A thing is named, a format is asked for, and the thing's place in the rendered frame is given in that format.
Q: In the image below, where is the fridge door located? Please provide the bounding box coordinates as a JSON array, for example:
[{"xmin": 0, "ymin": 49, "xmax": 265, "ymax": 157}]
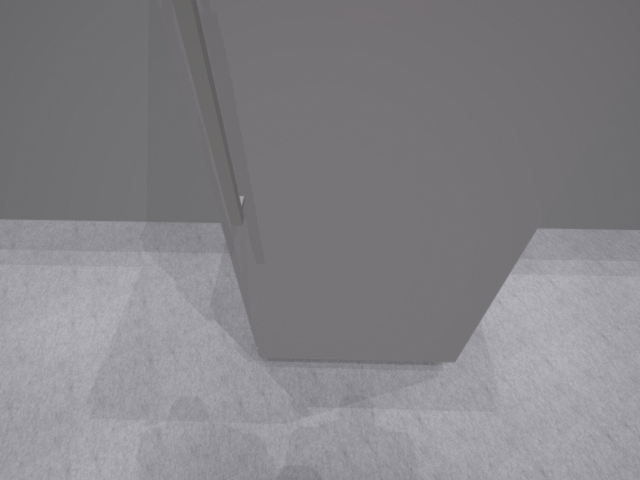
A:
[{"xmin": 158, "ymin": 0, "xmax": 640, "ymax": 362}]

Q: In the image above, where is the handle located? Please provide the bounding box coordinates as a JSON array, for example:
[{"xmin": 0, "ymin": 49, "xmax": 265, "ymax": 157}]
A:
[{"xmin": 172, "ymin": 0, "xmax": 245, "ymax": 226}]

